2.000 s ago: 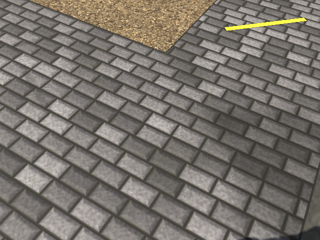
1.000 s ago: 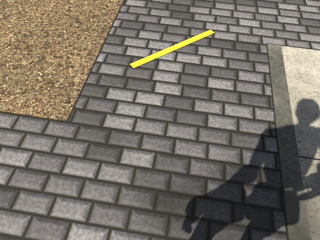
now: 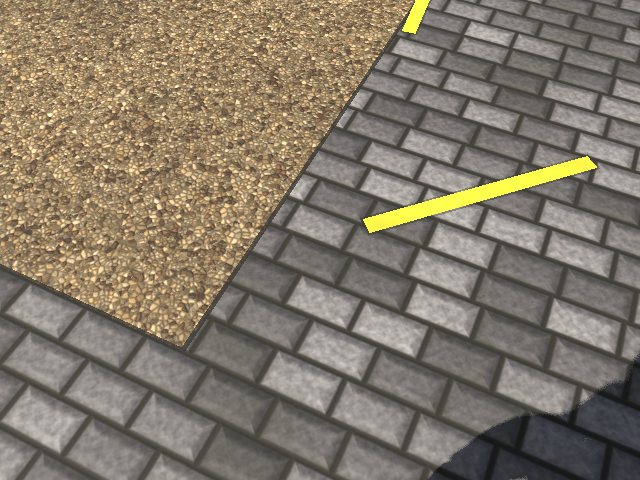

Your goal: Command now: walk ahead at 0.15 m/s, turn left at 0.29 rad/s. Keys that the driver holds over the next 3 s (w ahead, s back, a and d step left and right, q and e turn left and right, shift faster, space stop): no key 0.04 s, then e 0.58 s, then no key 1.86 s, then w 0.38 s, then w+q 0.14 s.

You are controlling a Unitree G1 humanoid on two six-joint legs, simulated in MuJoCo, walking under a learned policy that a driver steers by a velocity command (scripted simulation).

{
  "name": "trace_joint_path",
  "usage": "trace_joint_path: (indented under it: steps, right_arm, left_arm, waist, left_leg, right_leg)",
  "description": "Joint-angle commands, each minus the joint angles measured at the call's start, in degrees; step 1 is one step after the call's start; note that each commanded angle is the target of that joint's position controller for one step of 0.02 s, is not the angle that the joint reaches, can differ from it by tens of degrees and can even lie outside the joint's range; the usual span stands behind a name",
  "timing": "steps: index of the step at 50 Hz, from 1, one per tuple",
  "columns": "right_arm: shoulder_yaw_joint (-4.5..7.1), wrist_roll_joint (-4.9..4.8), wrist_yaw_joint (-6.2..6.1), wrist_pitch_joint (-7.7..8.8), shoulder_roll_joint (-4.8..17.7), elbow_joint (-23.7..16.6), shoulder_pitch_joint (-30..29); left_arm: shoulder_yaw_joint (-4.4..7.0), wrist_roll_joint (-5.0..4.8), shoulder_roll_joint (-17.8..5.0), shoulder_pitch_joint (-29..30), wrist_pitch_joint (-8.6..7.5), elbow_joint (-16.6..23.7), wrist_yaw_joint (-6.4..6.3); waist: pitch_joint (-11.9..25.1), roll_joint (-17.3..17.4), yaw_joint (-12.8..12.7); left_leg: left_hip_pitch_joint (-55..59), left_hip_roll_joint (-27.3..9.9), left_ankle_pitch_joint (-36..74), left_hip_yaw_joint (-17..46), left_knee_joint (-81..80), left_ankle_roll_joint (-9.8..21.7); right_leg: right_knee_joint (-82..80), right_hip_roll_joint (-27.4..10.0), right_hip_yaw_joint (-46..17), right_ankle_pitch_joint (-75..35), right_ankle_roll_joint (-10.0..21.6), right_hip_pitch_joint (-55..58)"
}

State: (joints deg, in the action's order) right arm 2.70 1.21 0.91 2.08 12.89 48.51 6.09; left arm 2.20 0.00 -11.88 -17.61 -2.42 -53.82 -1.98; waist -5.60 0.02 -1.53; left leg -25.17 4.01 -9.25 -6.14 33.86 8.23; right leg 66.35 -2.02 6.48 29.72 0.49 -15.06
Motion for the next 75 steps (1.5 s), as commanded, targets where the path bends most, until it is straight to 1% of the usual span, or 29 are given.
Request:
trace_joint_path:
  steps: [1, 3, 4, 6, 9, 13, 18, 20, 22, 23, 24, 25, 26, 28, 30, 35, 39, 43, 45, 46, 47, 48, 49, 50, 52, 53, 55, 62, 75]
  right_arm:
    - [1.58, -1.50, -1.66, -0.95, 6.2, -0.9, 7.1]
    - [0.48, -1.16, -2.03, -0.73, 3.6, -0.4, 5.3]
    - [0.11, -0.39, -1.96, -0.22, 3.3, 0.0, 5.6]
    - [-0.30, 0.48, -1.83, 0.71, 3.6, 1.1, 5.4]
    - [-0.16, 0.45, -1.94, 0.60, 5.4, 1.8, 4.6]
    - [0.79, 0.05, -2.87, -1.18, 7.5, 1.6, 5.6]
    - [1.54, 0.11, -3.95, -2.41, 7.9, 1.6, 6.0]
    - [1.87, 0.02, -4.19, -2.76, 8.5, 1.6, 5.5]
    - [2.38, -0.28, -4.30, -3.23, 9.4, 1.8, 5.0]
    - [2.37, -0.20, -3.98, -3.51, 8.2, 1.9, 6.4]
    - [1.43, -0.57, -3.62, -3.66, 3.7, -1.0, 6.1]
    - [1.38, -0.36, -4.14, -4.19, 4.6, -2.3, -0.3]
    - [1.40, -0.41, -3.81, -4.55, 4.6, -2.1, 0.7]
    - [1.96, -0.48, -3.24, -4.12, 6.2, -1.1, 2.7]
    - [2.31, 0.40, -2.73, -3.94, 7.2, -0.6, 4.0]
    - [1.70, -0.43, -2.91, -4.30, 5.8, -1.6, 2.8]
    - [1.25, -0.70, -3.02, -4.53, 5.7, -2.0, 2.5]
    - [1.01, -1.21, -3.42, -4.39, 5.7, -1.4, 4.3]
    - [0.76, -1.18, -3.62, -4.03, 4.9, -0.2, 7.0]
    - [0.53, -0.78, -3.72, -3.47, 4.6, 0.4, 8.5]
    - [0.75, 0.29, -4.04, -2.61, 7.1, 0.5, 8.9]
    - [0.99, 0.43, -3.88, -2.12, 11.1, -0.6, 5.8]
    - [0.53, -0.16, -3.26, -2.05, 9.8, -0.3, 4.5]
    - [-0.34, -0.07, -2.82, -1.76, 7.0, -0.5, 2.1]
    - [-0.64, -0.05, -2.85, -1.76, 7.1, 0.4, 1.7]
    - [-0.60, -0.30, -3.03, -1.67, 7.5, 0.8, 2.5]
    - [-0.44, -0.85, -2.91, -1.73, 7.7, 2.1, 4.9]
    - [-0.67, -0.69, -2.76, -1.73, 6.6, 5.4, 5.7]
    - [-1.62, -0.66, -2.77, -1.75, 5.2, 10.8, 8.1]
  left_arm:
    - [1.10, 0.82, -5.6, -1.6, 0.32, 3.5, 0.18]
    - [1.17, 2.08, -4.9, -4.4, 2.38, 2.0, 0.30]
    - [0.95, 1.76, -3.7, -6.2, 3.13, 0.8, 0.44]
    - [0.61, 1.08, -2.2, -8.0, 3.92, -0.8, 0.73]
    - [0.94, 1.36, -3.8, -3.3, 4.73, 0.0, 0.52]
    - [1.44, 1.34, -4.9, 1.7, 5.04, 2.0, 0.72]
    - [1.44, 1.01, -3.5, 1.6, 4.71, 3.0, 0.76]
    - [1.43, 0.78, -3.0, 0.0, 4.38, 3.1, 0.79]
    - [1.44, 0.87, -3.1, -3.2, 3.76, 2.8, 0.97]
    - [2.05, 1.41, -5.9, -3.4, 3.29, 3.2, 0.91]
    - [3.77, 1.64, -13.3, -2.4, 3.06, 5.0, 0.63]
    - [4.29, 1.86, -14.1, -4.8, 3.18, 4.1, 0.51]
    - [4.08, 1.47, -12.4, -4.1, 3.24, 4.0, 0.23]
    - [3.79, 0.74, -10.9, 2.7, 3.71, 6.0, 0.22]
    - [3.51, 0.25, -9.4, 3.4, 3.65, 7.2, 0.52]
    - [3.43, 0.62, -9.5, -0.7, 3.08, 6.4, 0.27]
    - [3.10, 1.24, -10.3, 0.2, 3.29, 6.4, 0.32]
    - [2.57, 1.56, -10.7, 3.7, 3.51, 6.3, 0.62]
    - [2.16, 1.07, -10.5, 6.2, 3.69, 6.0, 0.53]
    - [1.84, 0.68, -10.0, 6.9, 3.72, 5.8, 0.44]
    - [1.02, 0.60, -7.5, 5.5, 3.35, 5.9, 0.57]
    - [0.58, 0.07, -5.4, 1.7, 3.33, 5.3, 0.63]
    - [0.87, 0.38, -7.1, 2.1, 4.07, 3.8, 0.18]
    - [0.90, 0.46, -7.4, 2.7, 4.33, 2.9, 0.19]
    - [0.65, 0.66, -7.0, 5.3, 4.09, 2.2, 0.58]
    - [0.70, 1.04, -7.8, 5.3, 3.95, 1.7, 0.78]
    - [0.57, 0.73, -7.9, 4.6, 3.58, -0.3, 0.86]
    - [-0.11, 0.60, -6.8, 4.5, 2.90, -5.1, 0.25]
    - [-1.22, 0.53, -5.8, 2.5, 2.65, -10.2, -0.17]
  waist:
    - [10.5, -0.5, 2.5]
    - [8.7, 0.8, 0.0]
    - [9.7, 0.6, -0.6]
    - [10.4, 1.7, -1.6]
    - [8.7, 5.5, -0.3]
    - [6.9, 5.6, 1.7]
    - [6.8, 4.7, 2.3]
    - [7.6, 4.8, 1.7]
    - [7.3, 3.7, -0.4]
    - [6.0, -2.4, 0.0]
    - [4.6, -15.9, 1.8]
    - [1.3, -13.0, -2.0]
    - [2.0, -7.2, 0.1]
    - [2.9, -5.3, 2.9]
    - [6.6, -5.5, 2.5]
    - [8.1, -6.2, 0.2]
    - [7.8, -7.0, -0.7]
    - [7.2, -7.2, 0.0]
    - [6.8, -6.1, 2.1]
    - [6.5, -4.5, 3.3]
    - [7.6, 0.7, 2.0]
    - [7.5, 8.5, -1.6]
    - [7.7, 10.5, 0.1]
    - [6.2, 8.7, -0.8]
    - [4.9, 8.9, -0.5]
    - [5.2, 8.8, -0.1]
    - [4.5, 5.1, 0.9]
    - [3.6, 0.1, 1.6]
    - [2.8, 0.1, 1.5]
  left_leg:
    - [20.4, -20.8, 38.7, 20.8, -14.7, 11.3]
    - [11.8, -17.2, 35.2, 14.7, -17.3, 7.7]
    - [10.1, -16.5, 35.7, 12.7, -17.8, 6.9]
    - [8.4, -15.6, 32.4, 9.2, -19.0, 5.4]
    - [9.3, -15.1, 16.6, 8.1, -20.9, 3.3]
    - [11.6, -18.1, -0.8, 10.8, -22.3, 4.8]
    - [14.7, -20.8, 0.3, 10.8, -19.1, 6.0]
    - [15.2, -21.0, 3.9, 9.6, -16.5, 5.1]
    - [12.2, -19.8, 5.6, 6.0, -11.4, 1.1]
    - [8.3, -16.7, 0.0, 2.4, -4.1, -3.1]
    - [-4.4, -6.6, -17.2, -3.4, 7.6, -8.3]
    - [-7.8, -2.6, -24.2, 1.9, 18.0, -9.0]
    - [-7.3, -3.7, -21.1, 5.7, 23.5, -9.3]
    - [-8.6, -4.0, -14.2, 7.2, 25.2, -9.2]
    - [-8.4, -3.6, -12.2, 6.9, 28.0, -10.0]
    - [-8.6, -4.7, -12.3, 6.9, 21.2, -11.2]
    - [-2.2, -4.6, -14.0, 6.7, 13.8, -10.2]
    - [7.0, -3.6, -14.4, 6.2, 4.9, -8.6]
    - [13.6, -3.1, -8.3, 5.4, -6.3, -7.8]
    - [19.4, -4.3, 0.7, 6.6, -15.6, -7.3]
    - [24.5, -11.3, 4.7, 14.3, -19.5, -6.1]
    - [24.4, -20.3, 18.4, 23.4, -19.4, -2.3]
    - [16.5, -23.2, 20.2, 23.7, -18.0, 2.8]
    - [14.4, -20.4, 17.3, 21.5, -18.4, 2.5]
    - [14.4, -14.2, 8.9, 16.7, -18.0, -2.2]
    - [14.8, -13.1, 7.4, 16.1, -17.9, -3.3]
    - [15.8, -11.2, 2.9, 14.9, -18.9, -4.3]
    - [18.4, -9.9, 1.5, 13.3, -17.3, -4.5]
    - [17.2, -8.9, 0.5, 12.9, -17.2, -4.8]
  right_leg:
    - [7.8, -2.0, -7.2, -3.3, -0.8, -15.4]
    - [1.3, -2.4, -7.1, -6.2, -1.1, -7.8]
    - [-0.9, -1.7, -7.0, -7.2, -1.1, -4.5]
    - [-7.1, -1.0, -7.7, -8.5, -1.1, -1.0]
    - [-15.6, -0.6, -7.3, -9.9, -0.9, -2.3]
    - [-18.1, -0.7, -6.1, -7.5, -0.7, -6.1]
    - [-22.0, 0.2, -4.1, -3.1, 0.3, -6.2]
    - [-26.9, 1.0, -2.9, -4.1, 1.2, -3.4]
    - [-39.7, 1.6, -3.3, -12.8, 3.0, 2.9]
    - [-49.1, -2.5, -11.6, -14.8, 4.8, 4.8]
    - [-52.0, -17.6, -33.0, -29.5, 10.5, 8.0]
    - [-52.2, -20.0, -34.2, -41.6, 16.4, 4.4]
    - [-50.6, -16.6, -29.0, -42.7, 16.7, 4.0]
    - [-49.1, -10.2, -22.9, -41.4, 12.9, 6.1]
    - [-47.2, -8.3, -21.2, -48.7, 13.0, 9.9]
    - [-46.1, -8.6, -21.9, -51.6, 13.4, 15.9]
    - [-46.0, -9.0, -22.8, -49.6, 13.5, 13.2]
    - [-45.3, -8.7, -23.8, -47.6, 12.4, 8.1]
    - [-43.8, -7.4, -23.9, -44.1, 10.3, 5.7]
    - [-42.9, -6.1, -23.6, -39.1, 7.7, 2.6]
    - [-40.5, -3.3, -21.9, -30.6, 4.7, -0.9]
    - [-38.4, 3.9, -16.2, -14.9, 2.7, -3.2]
    - [-37.0, 4.5, -13.0, -6.4, 2.0, 3.2]
    - [-37.7, 3.8, -13.0, -8.9, 1.9, 6.0]
    - [-44.4, 2.9, -13.9, -19.6, 1.7, 8.1]
    - [-45.7, 1.9, -14.5, -23.1, 1.4, 9.0]
    - [-46.2, 0.7, -15.3, -24.1, 0.5, 7.8]
    - [-49.3, -0.4, -16.1, -24.3, 0.7, 5.8]
    - [-49.2, -1.2, -15.8, -23.8, 1.2, 5.7]
